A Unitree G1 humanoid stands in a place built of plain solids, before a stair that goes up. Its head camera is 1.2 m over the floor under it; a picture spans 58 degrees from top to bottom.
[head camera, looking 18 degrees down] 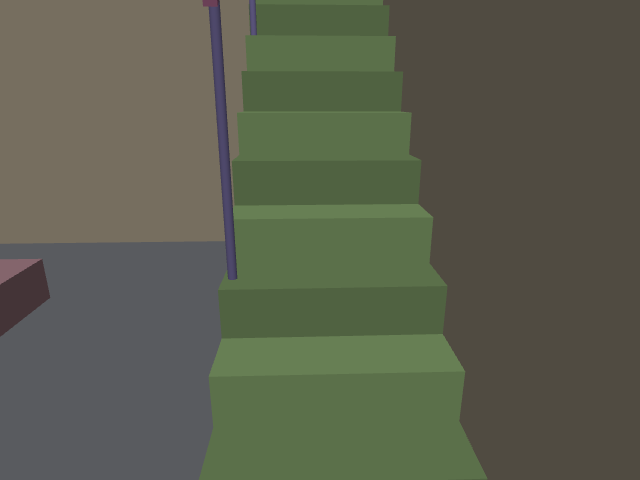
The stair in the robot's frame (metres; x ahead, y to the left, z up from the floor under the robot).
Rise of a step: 0.19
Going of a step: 0.23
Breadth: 0.81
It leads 2 degrees to the left of straight ahead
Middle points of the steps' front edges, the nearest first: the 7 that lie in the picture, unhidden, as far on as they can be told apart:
1.16 -0.06 0.38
1.39 -0.05 0.57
1.62 -0.04 0.76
1.85 -0.03 0.95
2.08 -0.02 1.14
2.31 -0.01 1.33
2.54 -0.01 1.52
